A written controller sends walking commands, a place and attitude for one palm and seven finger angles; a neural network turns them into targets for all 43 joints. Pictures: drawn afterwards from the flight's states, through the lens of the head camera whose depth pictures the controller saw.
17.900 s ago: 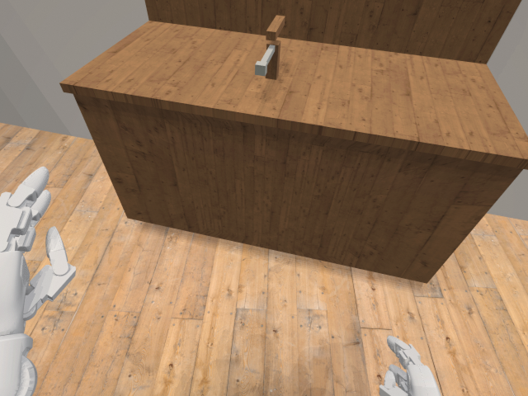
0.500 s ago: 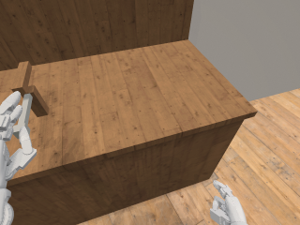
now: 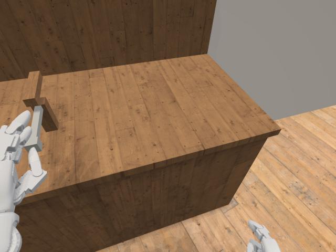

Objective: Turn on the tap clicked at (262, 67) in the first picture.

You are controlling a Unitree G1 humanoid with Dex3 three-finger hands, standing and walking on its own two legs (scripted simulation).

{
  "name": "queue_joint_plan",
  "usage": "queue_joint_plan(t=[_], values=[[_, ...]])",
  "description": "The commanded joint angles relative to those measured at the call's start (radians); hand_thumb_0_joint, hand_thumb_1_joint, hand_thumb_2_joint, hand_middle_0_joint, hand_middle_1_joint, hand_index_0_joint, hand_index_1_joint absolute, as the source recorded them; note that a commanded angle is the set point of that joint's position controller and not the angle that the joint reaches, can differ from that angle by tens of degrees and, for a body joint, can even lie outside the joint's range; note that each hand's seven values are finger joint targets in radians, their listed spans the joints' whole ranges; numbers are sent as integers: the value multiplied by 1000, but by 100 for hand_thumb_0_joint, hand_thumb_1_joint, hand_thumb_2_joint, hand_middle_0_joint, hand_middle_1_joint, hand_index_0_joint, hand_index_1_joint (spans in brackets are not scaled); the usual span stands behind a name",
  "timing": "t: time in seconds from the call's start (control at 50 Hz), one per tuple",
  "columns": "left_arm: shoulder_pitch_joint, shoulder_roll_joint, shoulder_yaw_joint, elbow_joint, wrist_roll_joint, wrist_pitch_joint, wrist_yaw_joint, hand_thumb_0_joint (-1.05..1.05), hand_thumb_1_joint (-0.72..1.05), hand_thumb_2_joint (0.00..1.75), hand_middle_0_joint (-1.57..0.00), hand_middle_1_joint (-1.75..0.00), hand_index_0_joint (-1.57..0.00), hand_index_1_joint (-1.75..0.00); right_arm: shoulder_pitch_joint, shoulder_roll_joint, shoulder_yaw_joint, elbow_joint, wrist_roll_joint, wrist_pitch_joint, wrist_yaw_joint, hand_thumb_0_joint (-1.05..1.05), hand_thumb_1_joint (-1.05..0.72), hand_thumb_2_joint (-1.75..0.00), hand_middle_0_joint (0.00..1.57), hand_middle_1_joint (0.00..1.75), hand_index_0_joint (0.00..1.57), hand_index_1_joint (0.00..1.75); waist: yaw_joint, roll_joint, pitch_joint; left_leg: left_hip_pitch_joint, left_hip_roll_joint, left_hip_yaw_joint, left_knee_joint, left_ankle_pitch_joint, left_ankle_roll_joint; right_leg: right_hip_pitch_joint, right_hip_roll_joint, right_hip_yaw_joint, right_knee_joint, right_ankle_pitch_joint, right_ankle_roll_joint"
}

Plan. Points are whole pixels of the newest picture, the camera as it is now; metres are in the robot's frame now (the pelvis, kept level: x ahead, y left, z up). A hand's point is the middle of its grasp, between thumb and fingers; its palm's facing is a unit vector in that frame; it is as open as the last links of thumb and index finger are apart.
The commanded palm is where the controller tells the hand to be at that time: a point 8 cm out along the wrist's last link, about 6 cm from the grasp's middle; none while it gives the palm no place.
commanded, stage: look again from close up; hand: left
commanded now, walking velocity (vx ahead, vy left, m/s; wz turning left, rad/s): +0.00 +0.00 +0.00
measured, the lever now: (33, 145) +0.33 +0.35 +0.08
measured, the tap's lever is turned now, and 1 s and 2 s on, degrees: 0 0 0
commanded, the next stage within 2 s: shuffle to correct the standing spot in 0.40 s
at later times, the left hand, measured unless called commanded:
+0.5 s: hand (49, 164) +0.25 +0.26 +0.13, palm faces +0.27 -0.87 -0.41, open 7.4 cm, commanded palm +0.19 +0.30 +0.17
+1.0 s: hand (14, 194) +0.18 +0.27 +0.15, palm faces +0.37 -0.83 -0.41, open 7.4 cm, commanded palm +0.12 +0.31 +0.17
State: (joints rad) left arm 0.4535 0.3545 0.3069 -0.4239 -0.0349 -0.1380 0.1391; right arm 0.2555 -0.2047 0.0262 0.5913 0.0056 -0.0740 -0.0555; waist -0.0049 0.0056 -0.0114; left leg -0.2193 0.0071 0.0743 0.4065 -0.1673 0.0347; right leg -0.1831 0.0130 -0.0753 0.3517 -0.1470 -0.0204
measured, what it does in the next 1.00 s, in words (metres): shifts its weight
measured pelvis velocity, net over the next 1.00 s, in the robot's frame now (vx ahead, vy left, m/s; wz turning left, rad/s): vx -0.04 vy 0.03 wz -0.01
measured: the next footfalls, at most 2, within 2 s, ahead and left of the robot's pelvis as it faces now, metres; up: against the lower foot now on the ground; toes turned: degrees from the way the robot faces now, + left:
right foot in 1.36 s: -0.03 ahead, -0.03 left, +0.00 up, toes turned -3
left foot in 1.60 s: -0.05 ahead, +0.18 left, +0.00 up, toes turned -5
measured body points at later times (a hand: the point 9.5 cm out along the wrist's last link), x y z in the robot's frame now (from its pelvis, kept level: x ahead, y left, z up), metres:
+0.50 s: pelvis +0.02 +0.02 -0.01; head +0.06 +0.04 +0.44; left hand +0.23 +0.30 +0.15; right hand +0.19 -0.21 -0.08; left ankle +0.04 +0.09 -0.74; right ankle +0.03 -0.10 -0.74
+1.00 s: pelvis -0.04 +0.03 -0.02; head +0.01 +0.04 +0.43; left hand +0.15 +0.31 +0.17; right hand +0.15 -0.17 -0.10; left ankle +0.03 +0.09 -0.74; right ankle +0.03 -0.10 -0.74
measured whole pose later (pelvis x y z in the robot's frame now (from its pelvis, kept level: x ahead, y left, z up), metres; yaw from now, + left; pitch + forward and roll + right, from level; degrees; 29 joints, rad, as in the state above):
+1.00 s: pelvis -0.04 +0.03 -0.02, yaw +0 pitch -2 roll -2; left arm 0.41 0.36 0.37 -0.56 -0.04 -0.20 0.09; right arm 0.17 -0.20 0.06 0.52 0.00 -0.10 -0.01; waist 0.06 0.02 0.14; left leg -0.40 0.00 0.10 0.65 -0.26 0.08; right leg -0.35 0.00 -0.04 0.55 -0.18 0.01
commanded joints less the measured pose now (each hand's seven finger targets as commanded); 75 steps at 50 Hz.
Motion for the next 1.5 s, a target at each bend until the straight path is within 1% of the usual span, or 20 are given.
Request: queue_joint_plan(t=[0.0,0.06,0.08,0.1,0.14,0.24,0.38,0.46,0.58,0.7,0.88,0.94,1.02,1.08,1.14,1.2,1.32,1.36,1.42,1.48], values=[[-94,160,117,-234,-6,-68,21,0,90,90,-20,-30,-20,-30,-136,-121,-42,-162,1,-62,-14,0,-90,-90,20,30,20,30,22,52,-61,-79,58,-114,-136,-131,-42,89,-29,80,-55,-46,22],[-105,149,108,-214,-6,-67,21,0,90,90,-20,-30,-20,-30,-126,-119,-43,-154,2,-63,-13,0,-90,-90,20,30,20,30,22,31,-62,-60,51,-99,-122,-110,-43,81,-30,85,-67,-31,23],[-1045,946,310,-586,17,-243,25,0,90,90,-20,-30,-20,-30,-2,-177,170,-341,77,-42,-80,0,-90,-90,20,30,20,30,-47,281,150,-305,22,-133,-97,-314,21,70,5,90,44,-162,77],[-649,402,324,-83,50,-170,10,0,90,90,-20,-30,-20,-30,-38,-31,10,-215,58,-100,-52,0,-90,-90,20,30,20,30,26,131,1,-127,181,-155,-65,-274,22,-113,-90,72,110,-302,19],[-473,371,245,18,23,-143,6,0,90,90,-20,-30,-20,-30,-103,-159,-20,-166,-4,-101,4,0,-90,-90,20,30,20,30,41,61,26,-99,73,-98,-26,-239,-12,-98,-63,131,-29,-207,-11],[-60,131,86,-140,-26,-151,-42,0,90,90,-20,-30,-20,-30,-70,-151,-49,-193,8,-125,76,0,-90,-90,20,30,20,30,49,-29,-123,7,60,-75,72,-95,-13,-31,-118,189,-2,5,-28],[-144,306,268,-303,-8,-145,-14,0,90,90,-20,-30,-20,-30,-150,-148,-38,-185,-4,-108,45,0,-90,-90,20,30,20,30,24,-2,-108,28,93,-99,10,145,-7,12,-65,119,90,170,2],[-170,251,230,-298,-8,-123,-14,0,90,90,-20,-30,-20,-30,-134,-130,-39,-192,-1,-97,32,0,-90,-90,20,30,20,30,24,172,-147,73,100,-90,46,324,-5,43,-67,94,97,207,0],[-28,168,166,-368,1,-112,-21,0,90,90,-20,-30,-20,-30,-129,-138,-38,-203,5,-113,46,0,-90,-90,20,30,20,30,28,152,-169,154,134,-109,91,611,-11,14,-54,49,86,189,6],[35,131,171,-237,-9,-98,-27,0,90,90,-20,-30,-20,-30,-123,-136,-42,-200,1,-66,37,0,-90,-90,20,30,20,30,21,42,-109,43,163,-118,39,428,-14,-8,-62,62,89,105,15],[-143,202,195,-398,-6,-138,-29,0,90,90,-20,-30,-20,-30,-160,-141,-27,-233,-2,-84,27,0,-90,-90,20,30,20,30,38,145,-88,-174,215,-162,-35,-135,36,-2,-52,81,206,-97,8],[-143,180,178,-380,-6,-135,-22,0,90,90,-20,-30,-20,-30,-130,-139,-35,-232,7,-89,31,0,-90,-90,20,30,20,30,32,-10,-93,-187,112,-115,79,-443,5,-65,-117,184,75,-137,-32],[-125,170,160,-326,-11,-90,-3,0,90,90,-20,-30,-20,-30,-117,-121,-46,-185,4,-83,21,0,-90,-90,20,30,20,30,-1,-113,-108,104,18,-92,397,-305,-33,-399,-258,341,-67,-402,-118],[-116,180,178,-277,0,-82,7,0,90,90,-20,-30,-20,-30,-127,-129,-45,-161,4,-83,20,0,-90,-90,20,30,20,30,-9,-14,-74,59,45,-126,190,-305,-13,-359,-156,219,71,-369,-59],[-143,169,183,-265,13,-86,3,0,90,90,-20,-30,-20,-30,-149,-131,-47,-169,20,-87,23,0,-90,-90,20,30,20,30,-2,270,9,-242,209,-357,-241,-712,45,-179,56,41,492,-295,33],[-180,199,197,-272,21,-90,-9,0,90,90,-20,-30,-20,-30,-155,-123,-65,-170,14,-88,47,0,-90,-90,20,30,20,30,11,156,26,-281,207,-319,-277,-602,25,-171,67,56,658,-273,26],[-85,184,156,-280,8,-83,-33,0,90,90,-20,-30,-20,-30,-145,-136,-54,-186,-1,-92,66,0,-90,-90,20,30,20,30,34,155,-53,-129,127,-182,-123,-494,-45,71,39,8,22,-191,-28],[-98,205,160,-264,5,-85,-37,0,90,90,-20,-30,-20,-30,-138,-131,-55,-188,0,-76,70,0,-90,-90,20,30,20,30,29,-49,-82,-103,43,-62,200,-321,-40,80,-77,111,-81,-35,-81],[-67,150,128,-166,-20,-51,-42,0,90,90,-20,-30,-20,-30,-100,-137,-81,-166,34,-64,63,0,-90,-90,20,30,20,30,8,-275,-10,-108,-8,-117,661,-214,-29,-239,-267,367,-157,-217,-186],[-149,189,141,-190,-16,-68,-27,0,90,90,-20,-30,-20,-30,-125,-114,-60,-143,30,-49,59,0,-90,-90,20,30,20,30,-12,-22,23,-158,39,-156,551,-248,-22,-227,-271,327,-64,-127,-173]])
